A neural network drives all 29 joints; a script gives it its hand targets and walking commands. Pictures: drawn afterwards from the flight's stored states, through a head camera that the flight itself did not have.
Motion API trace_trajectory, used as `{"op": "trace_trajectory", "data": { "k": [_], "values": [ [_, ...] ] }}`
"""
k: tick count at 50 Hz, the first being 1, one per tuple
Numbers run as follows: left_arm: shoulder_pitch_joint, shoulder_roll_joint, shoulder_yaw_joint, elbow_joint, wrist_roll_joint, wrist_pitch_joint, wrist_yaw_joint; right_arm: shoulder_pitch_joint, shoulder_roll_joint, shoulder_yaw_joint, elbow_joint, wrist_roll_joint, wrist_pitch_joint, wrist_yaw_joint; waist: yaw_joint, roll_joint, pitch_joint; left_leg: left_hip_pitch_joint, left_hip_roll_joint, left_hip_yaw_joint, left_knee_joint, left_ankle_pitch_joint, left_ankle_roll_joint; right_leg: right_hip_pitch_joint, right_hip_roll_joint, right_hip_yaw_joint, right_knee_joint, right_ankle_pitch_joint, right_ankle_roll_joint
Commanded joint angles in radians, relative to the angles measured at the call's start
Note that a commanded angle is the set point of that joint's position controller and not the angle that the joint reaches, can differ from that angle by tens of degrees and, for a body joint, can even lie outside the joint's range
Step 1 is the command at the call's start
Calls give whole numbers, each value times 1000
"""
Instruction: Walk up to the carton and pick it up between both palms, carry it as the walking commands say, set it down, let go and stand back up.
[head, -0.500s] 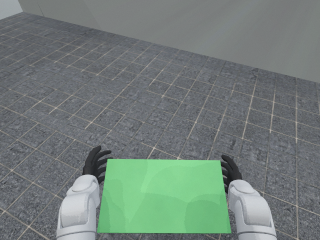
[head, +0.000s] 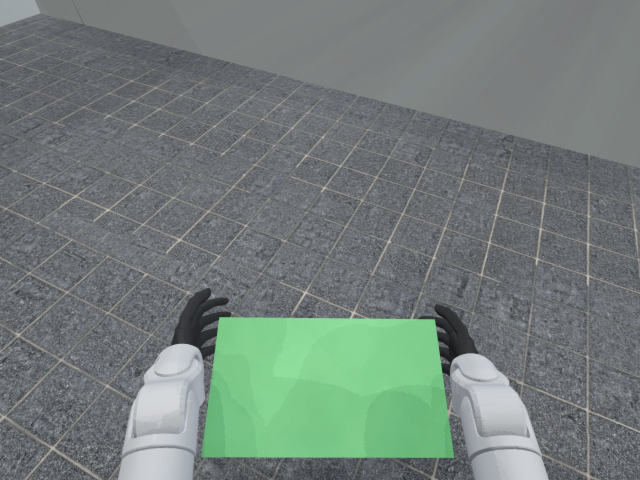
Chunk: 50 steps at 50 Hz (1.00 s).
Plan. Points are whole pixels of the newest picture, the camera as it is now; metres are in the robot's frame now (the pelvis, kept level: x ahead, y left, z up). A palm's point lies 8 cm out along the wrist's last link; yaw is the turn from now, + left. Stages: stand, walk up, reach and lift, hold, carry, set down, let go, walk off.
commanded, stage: carry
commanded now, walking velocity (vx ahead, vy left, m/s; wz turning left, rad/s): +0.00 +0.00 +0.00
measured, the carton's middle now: (324, 398) +0.27 +0.01 -0.09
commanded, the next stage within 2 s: hold in 0.96 s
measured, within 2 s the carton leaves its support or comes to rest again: neither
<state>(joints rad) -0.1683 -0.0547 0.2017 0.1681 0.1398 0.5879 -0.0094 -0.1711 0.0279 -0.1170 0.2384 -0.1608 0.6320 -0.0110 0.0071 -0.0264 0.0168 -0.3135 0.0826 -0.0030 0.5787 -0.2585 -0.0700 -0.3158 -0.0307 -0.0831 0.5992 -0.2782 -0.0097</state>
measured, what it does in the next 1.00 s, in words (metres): stands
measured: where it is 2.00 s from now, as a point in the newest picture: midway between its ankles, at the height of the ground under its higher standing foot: outside the picture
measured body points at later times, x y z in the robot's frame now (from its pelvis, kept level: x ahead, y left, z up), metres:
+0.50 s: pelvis -0.02 +0.01 +0.00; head -0.02 +0.02 +0.45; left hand +0.28 +0.18 +0.01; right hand +0.27 -0.17 +0.00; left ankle +0.03 +0.16 -0.73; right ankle +0.03 -0.11 -0.73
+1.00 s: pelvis -0.02 +0.01 +0.00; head -0.03 +0.01 +0.45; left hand +0.28 +0.18 +0.02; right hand +0.26 -0.17 +0.00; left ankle +0.03 +0.16 -0.73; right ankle +0.03 -0.11 -0.73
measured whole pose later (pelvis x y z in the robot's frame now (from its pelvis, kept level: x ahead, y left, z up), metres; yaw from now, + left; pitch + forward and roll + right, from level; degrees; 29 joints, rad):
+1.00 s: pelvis -0.02 +0.01 +0.00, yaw -1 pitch -1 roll +1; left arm -0.17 -0.05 0.20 0.20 0.15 0.62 -0.01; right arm -0.16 0.04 -0.14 0.26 -0.16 0.65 -0.01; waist 0.01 -0.03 -0.01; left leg -0.30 0.07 0.03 0.54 -0.21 -0.05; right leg -0.33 -0.04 -0.05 0.58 -0.23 0.00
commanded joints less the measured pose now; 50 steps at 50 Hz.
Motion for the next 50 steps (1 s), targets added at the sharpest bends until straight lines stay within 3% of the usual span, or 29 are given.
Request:
{"op": "trace_trajectory", "data": {
  "k": [1, 2, 3, 5, 9, 10, 12, 15, 17, 18, 19, 23, 24, 26, 28, 29, 30, 32, 33, 35, 37, 40, 42, 44, 45, 47, 48, 49, 50],
  "values": [
    [-454, -704, -598, -219, -226, -8, -177, -523, 687, 500, -339, 226, -79, 178, 2, 11, -440, 151, 57, 35, -42, 378, 54, 176, -94, 30, -80, 338, 7],
    [-494, -729, -627, -245, -238, 3, -176, -516, 717, 497, -340, 235, -69, 177, 2, 72, -402, 137, 69, 33, -60, 412, 61, 152, -91, 25, -70, 287, 9],
    [-466, -658, -553, -97, -167, 7, -181, -479, 671, 422, -166, 167, -63, 185, 2, 95, -404, 134, 51, 52, -63, 311, 53, 149, -89, 39, -95, 221, 15],
    [-432, -686, -571, -134, -190, 23, -177, -457, 695, 453, -219, 185, -46, 180, 2, 8, -397, 110, 55, 20, -89, 270, 74, 148, -83, 42, -113, 172, 9],
    [-422, -682, -541, -14, -146, 17, -188, -499, 673, 441, -160, 171, -49, 192, -1, 30, -347, 95, 60, 36, -85, 269, 61, 126, -92, 39, -114, 185, 7],
    [-475, -756, -599, -160, -203, 20, -189, -601, 716, 511, -357, 230, -55, 187, 1, 58, -353, 105, 68, 27, -113, 269, 72, 125, -81, 30, -100, 133, 19],
    [-476, -713, -567, -100, -186, 19, -194, -566, 703, 473, -256, 210, -58, 189, -1, 74, -325, 111, 56, 43, -110, 214, 55, 100, -81, 43, -135, 76, 23],
    [-482, -658, -505, -17, -143, 6, -194, -532, 666, 420, -134, 162, -59, 198, 0, -5, -335, 64, 15, 48, -93, 50, 58, 102, -114, 95, -207, -58, 11],
    [-527, -724, -572, -140, -202, -6, -197, -599, 728, 513, -278, 236, -76, 194, -7, -3, -312, 86, 32, 45, -115, 81, 54, 88, -106, 80, -179, -66, 15],
    [-501, -707, -548, -88, -187, 0, -200, -637, 709, 502, -258, 232, -72, 195, -3, -26, -284, 87, 30, 32, -118, 90, 63, 55, -99, 90, -193, -28, 16],
    [-522, -737, -577, -208, -228, 5, -187, -620, 740, 518, -323, 248, -62, 188, 0, -11, -325, 74, 45, 2, -130, 85, 78, 76, -83, 61, -157, -44, 16],
    [-435, -688, -556, -89, -185, 26, -184, -537, 673, 461, -244, 220, -49, 187, 1, 80, -348, 122, 41, 38, -135, 133, 56, 64, -92, 61, -145, 2, 16],
    [-435, -674, -526, -23, -166, 26, -188, -506, 674, 424, -150, 182, -43, 192, -1, 28, -371, 115, 43, 21, -129, 129, 71, 66, -89, 79, -160, 3, 25],
    [-503, -739, -597, -152, -210, 29, -185, -559, 733, 489, -283, 229, -42, 192, 0, 36, -370, 86, 38, 33, -123, 75, 64, 75, -95, 91, -181, -16, 19],
    [-503, -721, -589, -164, -215, 17, -185, -513, 729, 468, -226, 222, -47, 196, 3, 84, -415, 109, 51, 6, -150, 135, 72, 109, -84, 61, -113, 50, 26],
    [-515, -757, -613, -239, -249, 19, -183, -582, 749, 522, -361, 266, -49, 187, 6, 50, -421, 98, 59, 7, -142, 156, 72, 124, -82, 56, -116, 44, 27],
    [-523, -705, -561, -121, -192, 21, -183, -545, 710, 457, -225, 208, -40, 187, 1, 24, -380, 84, 47, 26, -123, 207, 59, 114, -91, 69, -134, 69, 24],
    [-521, -696, -555, -96, -179, 13, -184, -538, 695, 443, -193, 189, -50, 188, 1, 63, -419, 117, 43, 47, -96, 211, 61, 120, -99, 82, -128, 117, 26],
    [-467, -702, -565, -121, -189, 6, -187, -546, 687, 480, -265, 212, -62, 191, 2, 44, -409, 92, 28, 50, -88, 140, 53, 90, -102, 103, -166, 41, 19],
    [-476, -721, -606, -154, -215, 9, -189, -539, 715, 504, -280, 234, -59, 193, -1, 18, -389, 115, 35, 40, -91, 163, 52, 100, -97, 94, -150, 102, 14],
    [-450, -677, -530, -18, -167, 10, -194, -520, 663, 431, -172, 173, -59, 188, 1, 20, -407, 98, 41, 44, -83, 180, 63, 125, -95, 74, -140, 116, 23],
    [-480, -722, -599, -175, -223, -4, -189, -528, 710, 494, -289, 224, -65, 189, -4, -17, -403, 125, 48, 48, -72, 244, 48, 107, -87, 72, -119, 223, 20],
    [-456, -687, -545, -75, -186, -4, -193, -551, 683, 459, -210, 200, -67, 193, 0, -6, -421, 131, 49, 38, -75, 208, 59, 108, -90, 74, -117, 171, 20],
    [-456, -724, -586, -165, -222, 10, -183, -560, 712, 498, -310, 245, -62, 182, 4, 63, -388, 68, 63, 8, -115, 198, 78, 119, -74, 56, -107, 104, 25],
    [-489, -670, -559, -109, -193, 12, -192, -496, 671, 433, -187, 189, -49, 187, 0, 33, -363, 58, 56, 3, -134, 170, 78, 99, -78, 71, -117, 101, 15],
    [-468, -661, -532, -69, -169, 3, -187, -500, 687, 432, -131, 193, -60, 199, 5, 65, -379, 80, 59, 12, -132, 155, 77, 111, -77, 85, -118, 100, 20],
    [-426, -663, -529, -9, -150, 1, -191, -512, 672, 443, -130, 194, -64, 202, 1, 4, -359, 88, 56, 27, -125, 134, 63, 106, -84, 75, -125, 88, 22],
    [-622, -890, -696, -360, -248, -4, -208, -692, 1011, 714, -438, 320, -47, 224, 69, 36, -547, 267, -208, 3, -147, 262, 95, 296, 89, 141, -189, 342, 37],
    [-720, -885, -718, -421, -259, 23, -214, -776, 991, 703, -464, 326, -38, 219, 32, 35, -549, 265, -204, -12, -135, 254, 93, 290, 97, 133, -185, 354, 36]
  ]
}}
